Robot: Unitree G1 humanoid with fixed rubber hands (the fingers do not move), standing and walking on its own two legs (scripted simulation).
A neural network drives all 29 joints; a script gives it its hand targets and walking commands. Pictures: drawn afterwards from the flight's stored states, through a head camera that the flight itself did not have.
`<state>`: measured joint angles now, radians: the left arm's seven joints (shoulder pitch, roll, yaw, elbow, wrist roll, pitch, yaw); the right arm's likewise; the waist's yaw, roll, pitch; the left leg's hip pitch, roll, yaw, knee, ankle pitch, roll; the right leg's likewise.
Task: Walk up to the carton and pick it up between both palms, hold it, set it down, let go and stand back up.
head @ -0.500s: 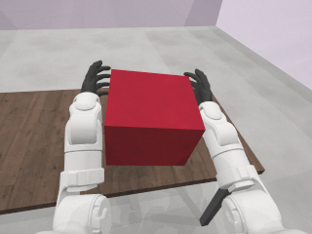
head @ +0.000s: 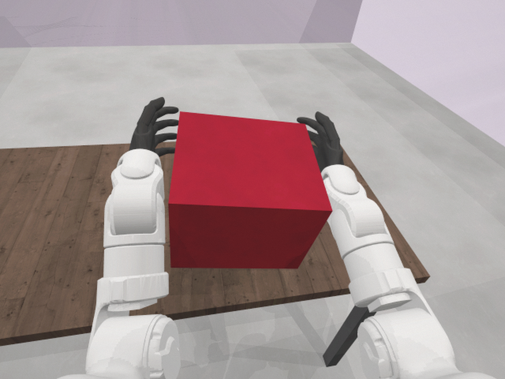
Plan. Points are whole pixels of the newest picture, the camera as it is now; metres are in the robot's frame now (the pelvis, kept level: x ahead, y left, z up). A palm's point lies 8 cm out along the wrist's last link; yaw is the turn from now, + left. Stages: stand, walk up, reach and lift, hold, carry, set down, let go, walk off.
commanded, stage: hold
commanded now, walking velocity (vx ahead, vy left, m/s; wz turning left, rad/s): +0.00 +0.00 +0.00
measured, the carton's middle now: (240, 192) +0.31 +0.01 +0.17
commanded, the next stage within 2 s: none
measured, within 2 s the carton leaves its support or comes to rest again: neither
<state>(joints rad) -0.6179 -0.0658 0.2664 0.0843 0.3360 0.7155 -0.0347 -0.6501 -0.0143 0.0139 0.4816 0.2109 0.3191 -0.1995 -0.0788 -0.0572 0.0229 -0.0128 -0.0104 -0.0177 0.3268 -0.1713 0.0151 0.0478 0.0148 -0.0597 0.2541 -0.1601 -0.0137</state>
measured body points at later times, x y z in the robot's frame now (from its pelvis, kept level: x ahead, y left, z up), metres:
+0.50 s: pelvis +0.00 +0.00 +0.00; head -0.05 +0.03 +0.45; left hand +0.37 +0.14 +0.21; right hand +0.37 -0.13 +0.19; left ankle +0.02 +0.11 -0.75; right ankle +0.00 -0.11 -0.75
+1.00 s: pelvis +0.00 +0.00 +0.00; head -0.05 +0.03 +0.45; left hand +0.37 +0.15 +0.20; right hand +0.37 -0.12 +0.19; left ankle +0.02 +0.11 -0.75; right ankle +0.00 -0.11 -0.75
